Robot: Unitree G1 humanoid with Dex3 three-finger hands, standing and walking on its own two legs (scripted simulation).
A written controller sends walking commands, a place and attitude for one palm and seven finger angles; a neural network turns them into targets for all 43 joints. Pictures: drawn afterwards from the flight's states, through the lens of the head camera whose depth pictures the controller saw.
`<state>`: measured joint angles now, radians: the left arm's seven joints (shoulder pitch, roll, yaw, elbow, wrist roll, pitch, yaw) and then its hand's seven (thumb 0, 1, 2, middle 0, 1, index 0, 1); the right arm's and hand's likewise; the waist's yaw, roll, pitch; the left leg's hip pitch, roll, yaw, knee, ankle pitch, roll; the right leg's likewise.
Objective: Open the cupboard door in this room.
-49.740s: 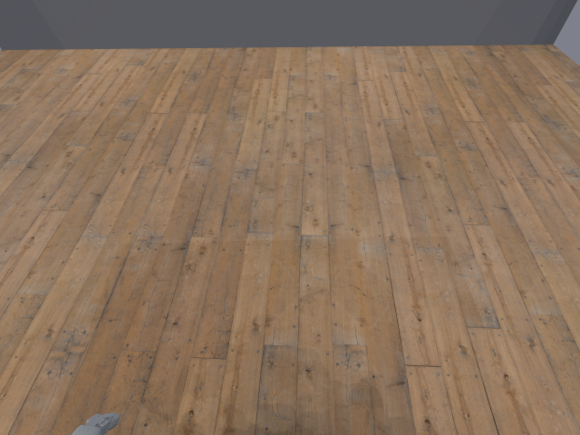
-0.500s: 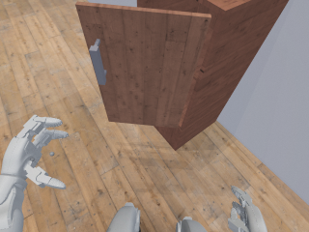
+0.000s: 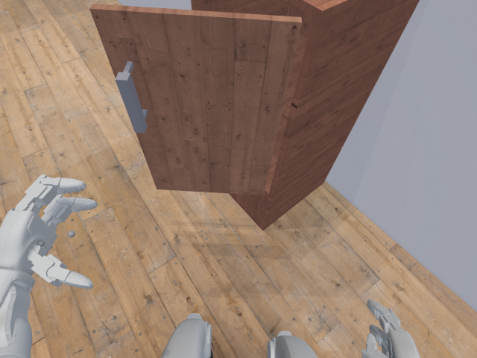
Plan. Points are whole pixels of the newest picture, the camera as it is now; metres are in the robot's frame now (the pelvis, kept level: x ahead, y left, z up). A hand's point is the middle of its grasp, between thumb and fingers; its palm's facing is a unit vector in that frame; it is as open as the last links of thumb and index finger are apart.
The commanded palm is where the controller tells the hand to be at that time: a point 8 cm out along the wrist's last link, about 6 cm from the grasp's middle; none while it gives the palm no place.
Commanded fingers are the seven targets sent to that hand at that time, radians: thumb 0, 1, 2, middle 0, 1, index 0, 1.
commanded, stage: raise the hand with hooked fingers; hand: left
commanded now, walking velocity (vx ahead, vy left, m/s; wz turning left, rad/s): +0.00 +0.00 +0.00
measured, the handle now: (135, 98) +0.60 +0.26 +0.03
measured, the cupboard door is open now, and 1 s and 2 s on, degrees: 48 48 48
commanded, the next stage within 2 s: move the hooked fingers beside the handle in 0.10 s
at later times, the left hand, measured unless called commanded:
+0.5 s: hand (79, 203) +0.34 +0.28 +0.05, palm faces -0.02 -1.00 -0.02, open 14.0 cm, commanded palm +0.32 +0.33 +0.05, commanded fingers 0.00 -0.50 0.30 -0.30 -1.20 -0.30 -1.20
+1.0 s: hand (88, 163) +0.42 +0.29 +0.05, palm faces +0.00 -1.00 -0.02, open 14.0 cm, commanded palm +0.40 +0.33 +0.05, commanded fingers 0.00 -0.50 0.30 -0.30 -1.20 -0.30 -1.20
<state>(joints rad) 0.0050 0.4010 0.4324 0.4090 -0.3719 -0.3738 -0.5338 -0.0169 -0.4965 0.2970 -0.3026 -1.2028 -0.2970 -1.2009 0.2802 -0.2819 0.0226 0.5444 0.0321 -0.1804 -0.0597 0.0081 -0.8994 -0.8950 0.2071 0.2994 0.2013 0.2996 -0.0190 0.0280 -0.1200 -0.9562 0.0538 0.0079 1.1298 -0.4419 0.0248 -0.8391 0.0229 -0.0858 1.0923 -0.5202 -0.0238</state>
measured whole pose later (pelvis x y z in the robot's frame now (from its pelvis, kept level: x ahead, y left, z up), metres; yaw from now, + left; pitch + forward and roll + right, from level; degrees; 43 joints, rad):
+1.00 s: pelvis +0.00 +0.01 -0.01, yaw -2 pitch +21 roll -4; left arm -0.56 0.57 0.51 0.94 -0.24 -0.39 -0.54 -0.02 -0.50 0.30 -0.30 -1.20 -0.30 -1.20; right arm 0.32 -0.29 0.03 0.61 0.02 -0.07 -0.05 0.00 -0.90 -0.89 0.21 0.30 0.20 0.30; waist -0.08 0.02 -0.12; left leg -1.10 0.06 0.02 1.20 -0.46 0.04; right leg -0.98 0.03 -0.07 1.14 -0.53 -0.01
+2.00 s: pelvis +0.00 +0.02 -0.05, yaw -5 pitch +31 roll -8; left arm -1.08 0.95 0.60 1.25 -0.04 -0.27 -0.54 -0.02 -0.50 0.30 -0.30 -1.20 -0.30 -1.20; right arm 0.37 -0.29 0.11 0.60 -0.01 0.06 -0.04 0.00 -0.90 -0.89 0.21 0.30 0.20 0.30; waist -0.22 0.05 -0.09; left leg -1.39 0.09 -0.02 1.33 -0.49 0.05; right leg -1.24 0.06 -0.10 1.22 -0.53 0.00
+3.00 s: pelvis +0.00 +0.02 -0.05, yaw -4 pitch +30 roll -9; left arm -1.06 0.88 0.56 1.24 -0.07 -0.29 -0.51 -0.02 -0.50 0.30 -0.30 -1.20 -0.30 -1.20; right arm 0.33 -0.29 0.10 0.61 0.00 0.05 -0.04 0.00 -0.90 -0.89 0.21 0.30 0.20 0.30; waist -0.21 0.04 -0.10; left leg -1.38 0.09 -0.04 1.33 -0.49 0.05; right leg -1.22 0.06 -0.12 1.22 -0.53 -0.01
